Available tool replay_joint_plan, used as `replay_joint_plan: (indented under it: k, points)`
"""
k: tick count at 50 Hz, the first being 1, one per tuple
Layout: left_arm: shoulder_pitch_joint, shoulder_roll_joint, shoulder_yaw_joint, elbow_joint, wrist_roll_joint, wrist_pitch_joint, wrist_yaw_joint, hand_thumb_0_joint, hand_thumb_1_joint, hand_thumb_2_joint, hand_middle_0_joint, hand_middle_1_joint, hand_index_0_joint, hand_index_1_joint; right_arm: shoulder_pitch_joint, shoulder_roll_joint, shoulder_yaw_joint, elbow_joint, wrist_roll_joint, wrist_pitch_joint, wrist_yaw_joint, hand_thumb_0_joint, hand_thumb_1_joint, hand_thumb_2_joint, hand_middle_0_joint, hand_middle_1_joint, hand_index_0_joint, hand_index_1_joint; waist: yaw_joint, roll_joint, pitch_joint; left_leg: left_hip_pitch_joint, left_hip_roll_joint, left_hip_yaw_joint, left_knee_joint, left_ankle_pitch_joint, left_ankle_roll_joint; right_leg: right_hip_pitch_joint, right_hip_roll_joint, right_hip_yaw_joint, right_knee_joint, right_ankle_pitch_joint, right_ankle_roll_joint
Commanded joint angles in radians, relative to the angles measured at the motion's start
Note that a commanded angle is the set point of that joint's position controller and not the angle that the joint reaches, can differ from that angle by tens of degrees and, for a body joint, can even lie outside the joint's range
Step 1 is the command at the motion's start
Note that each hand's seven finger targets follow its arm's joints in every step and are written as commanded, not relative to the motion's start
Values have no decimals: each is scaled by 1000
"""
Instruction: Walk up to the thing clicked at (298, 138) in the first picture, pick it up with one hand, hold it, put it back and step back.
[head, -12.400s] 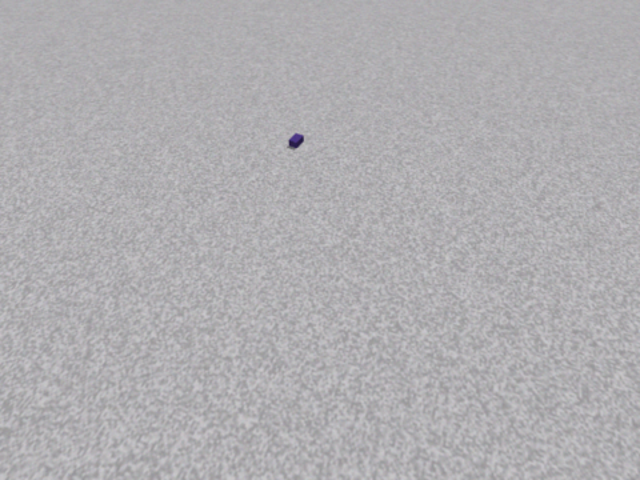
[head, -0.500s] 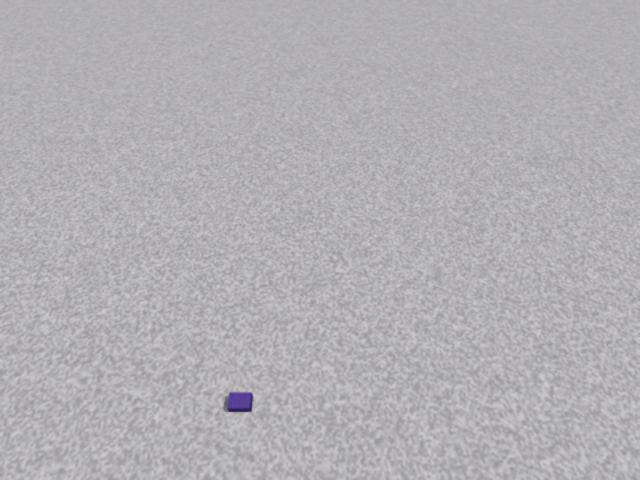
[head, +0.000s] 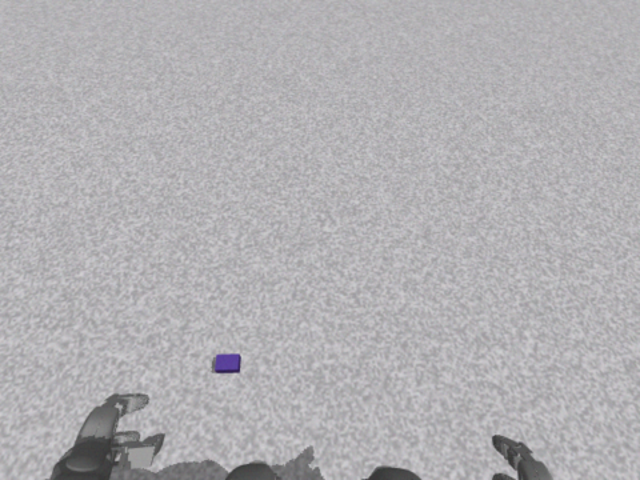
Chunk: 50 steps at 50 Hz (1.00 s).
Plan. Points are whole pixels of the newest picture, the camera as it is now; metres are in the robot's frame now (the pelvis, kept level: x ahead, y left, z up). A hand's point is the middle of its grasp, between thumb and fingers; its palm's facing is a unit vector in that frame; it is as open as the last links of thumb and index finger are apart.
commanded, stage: rise first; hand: left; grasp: from above
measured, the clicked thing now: (228, 363) +0.45 +0.27 -0.74
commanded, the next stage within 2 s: none
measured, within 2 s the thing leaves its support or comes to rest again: neither
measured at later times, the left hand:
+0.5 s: hand (140, 477) +0.13 +0.27 -0.21, palm faces -0.15 -0.88 -0.46, open 12.9 cm
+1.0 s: hand (160, 436) +0.20 +0.30 -0.36, palm faces -0.42 -0.57 -0.71, open 12.4 cm
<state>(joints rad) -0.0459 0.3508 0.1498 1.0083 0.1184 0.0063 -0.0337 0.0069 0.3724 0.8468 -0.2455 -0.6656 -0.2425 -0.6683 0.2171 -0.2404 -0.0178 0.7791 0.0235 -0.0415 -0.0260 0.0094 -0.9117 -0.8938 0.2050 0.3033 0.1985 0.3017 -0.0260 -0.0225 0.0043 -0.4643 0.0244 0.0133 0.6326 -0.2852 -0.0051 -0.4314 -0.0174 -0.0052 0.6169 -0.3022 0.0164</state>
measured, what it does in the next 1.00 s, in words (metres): lowers itself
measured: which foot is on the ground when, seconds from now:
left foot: down 0.00-1.00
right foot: down 0.00-1.00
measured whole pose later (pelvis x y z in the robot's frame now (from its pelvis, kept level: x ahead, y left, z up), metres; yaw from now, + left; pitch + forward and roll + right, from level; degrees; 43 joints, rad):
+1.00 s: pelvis -0.04 +0.00 -0.22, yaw -1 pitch +31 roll -3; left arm -0.09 0.50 0.17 0.67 0.61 -0.12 0.04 0.00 -0.28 0.73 -0.40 -0.77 -0.39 -0.79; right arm 0.08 -0.29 -0.05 0.61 0.00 -0.19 0.02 0.01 -0.96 -0.91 0.21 0.30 0.20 0.30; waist -0.03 0.00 -0.18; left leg -1.63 0.03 -0.04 1.74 -0.66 -0.01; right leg -1.57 -0.01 -0.02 1.72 -0.69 0.02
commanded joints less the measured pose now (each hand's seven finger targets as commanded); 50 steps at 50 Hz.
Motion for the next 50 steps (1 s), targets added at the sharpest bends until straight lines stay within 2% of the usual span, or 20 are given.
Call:
replay_joint_plan:
  k: [1, 5, 8, 10, 12, 15, 20, 22, 23, 26, 30, 31, 32, 35, 37, 43, 45, 46, 48, 50]
  points:
    - [42, 181, 30, -112, 53, 68, 18, 0, -333, 824, -273, -844, -265, -853, -24, -191, -68, -186, 6, -33, -2, 0, -876, -891, 201, 300, 200, 300, 33, 62, -193, 32, -29, 0, -15, 146, -1, 8, 33, -39, -10, 115, -42]
    - [60, 158, 35, -197, 59, 102, 30, 0, -364, 806, -300, -843, -289, -855, -5, -177, -70, -230, 3, -56, 8, 0, -889, -896, 201, 300, 200, 300, 20, 24, -198, -66, -21, -8, 72, 55, 7, -103, 39, -43, 74, 24, -39]
    - [57, 165, 53, -307, 74, 86, 31, 0, -359, 792, -318, -835, -308, -845, 14, -170, -78, -253, -4, -83, 7, 0, -903, -899, 201, 300, 201, 300, 10, 43, -257, -113, -15, -12, 159, 51, 9, -176, 37, -37, 166, 23, -37]
    - [83, 193, 80, -386, 83, 74, 34, 0, -374, 808, -312, -824, -296, -840, 15, -165, -82, -273, -6, -98, 1, 0, -901, -899, 201, 300, 200, 300, 13, 67, -304, -123, -15, -11, 199, 55, 8, -209, 34, -31, 211, 25, -36]
    - [127, 198, 82, -463, 94, 71, 35, 0, -359, 795, -320, -818, -306, -833, 18, -159, -81, -286, -9, -110, -7, 0, -901, -899, 201, 300, 200, 300, 14, 97, -337, -130, -14, -9, 232, 70, 9, -227, 30, -24, 242, 43, -37]
    - [204, 189, 80, -499, 108, 95, 33, 0, -376, 806, -320, -815, -301, -835, 11, -156, -81, -295, -10, -120, -15, 0, -904, -900, 201, 300, 200, 300, 7, 91, -328, -159, -10, -12, 263, 71, 10, -259, 30, -23, 268, 42, -35]
    - [251, 179, 71, -578, 121, 132, 28, 0, -361, 777, -327, -820, -318, -829, 6, -162, -82, -312, -16, -134, -19, 0, -924, -905, 201, 300, 200, 300, -3, 111, -355, -188, 4, -38, 309, 97, 4, -324, 33, -33, 330, 38, -37]
    - [266, 183, 76, -603, 129, 140, 29, 0, -346, 761, -346, -801, -337, -809, -3, -155, -78, -322, -17, -141, -21, 0, -934, -907, 201, 300, 200, 300, 0, 111, -343, -221, 2, -37, 332, 64, 7, -351, 32, -32, 343, 15, -37]
    - [282, 172, 70, -600, 133, 145, 29, 0, -361, 769, -331, -812, -322, -819, 7, -152, -78, -326, -17, -146, -20, 0, -934, -906, 201, 300, 200, 300, -7, 92, -370, -231, -1, -29, 358, 90, 11, -344, 32, -30, 354, 45, -36]
    - [305, 172, 73, -628, 142, 152, 31, 0, -344, 743, -361, -802, -356, -807, -9, -142, -71, -342, -18, -155, -20, 0, -953, -911, 201, 300, 200, 300, -1, 72, -367, -294, -9, -24, 406, 65, 19, -376, 29, -26, 382, 39, -34]
    - [360, 179, 79, -666, 151, 154, 30, 0, -313, 718, -378, -794, -375, -795, -14, -144, -73, -347, -18, -166, -11, 0, -950, -911, 201, 300, 200, 300, 10, 81, -409, -327, -10, -25, 463, 119, 19, -406, 29, -27, 440, 76, -34]
    - [337, 188, 79, -672, 164, 151, 31, 0, -306, 714, -381, -782, -378, -785, -13, -151, -77, -351, -18, -168, -9, 0, -950, -911, 201, 300, 200, 300, 1, 85, -420, -332, -9, -28, 478, 135, 18, -423, 30, -29, 461, 87, -35]
    - [310, 200, 79, -685, 173, 145, 32, 0, -319, 723, -380, -783, -373, -789, -15, -152, -77, -347, -18, -168, -7, 0, -951, -911, 201, 300, 200, 300, 6, 90, -421, -350, -8, -30, 492, 130, 17, -452, 30, -29, 477, 76, -36]
    - [231, 214, 76, -623, 221, 114, 36, 0, -326, 725, -381, -775, -373, -782, -39, -155, -75, -341, -18, -177, 1, 0, -958, -913, 201, 300, 200, 300, -17, 85, -372, -451, -8, -39, 544, 12, 18, -568, 34, -31, 539, -23, -39]
    - [154, 246, 91, -562, 268, 73, 41, 0, -311, 713, -375, -789, -373, -790, -51, -164, -75, -320, -22, -184, 9, 0, -953, -912, 201, 300, 200, 300, -13, 95, -370, -537, -10, -45, 606, -40, 17, -659, 32, -29, 617, -72, -42]
    - [-7, 286, 60, -507, 409, -97, 46, 0, -270, 710, -402, -777, -401, -778, -61, -194, -95, -285, -25, -198, 31, 0, -950, -911, 200, 300, 200, 300, -12, 128, -538, -678, -12, -54, 793, -80, 14, -880, 32, -21, 826, -107, -44]
    - [-50, 347, 94, -503, 451, -145, 66, 0, -290, 728, -412, -766, -403, -776, -62, -214, -98, -268, -23, -195, 38, 0, -960, -915, 201, 300, 200, 300, 10, 171, -601, -683, -7, -73, 841, -49, 5, -969, 29, -27, 903, -104, -47]
    - [-97, 392, 111, -512, 478, -162, 81, 0, -279, 735, -403, -769, -394, -778, -64, -221, -103, -267, -23, -191, 39, 0, -950, -912, 201, 300, 200, 300, 9, 181, -637, -699, -7, -75, 871, -51, 5, -995, 28, -27, 934, -101, -46]
    - [-143, 397, 102, -463, 524, -174, 113, 0, -296, 755, -399, -765, -388, -778, -66, -223, -103, -250, -21, -180, 43, 0, -955, -914, 201, 300, 200, 300, -1, 159, -647, -772, -8, -70, 920, -85, 7, -1032, 29, -32, 969, -115, -45]
    - [-207, 441, 129, -431, 565, -176, 149, 0, -272, 747, -397, -766, -389, -775, -54, -225, -105, -229, -20, -167, 45, 0, -941, -910, 201, 300, 200, 300, 18, 138, -686, -810, -9, -60, 965, -101, 11, -1051, 31, -33, 991, -125, -43]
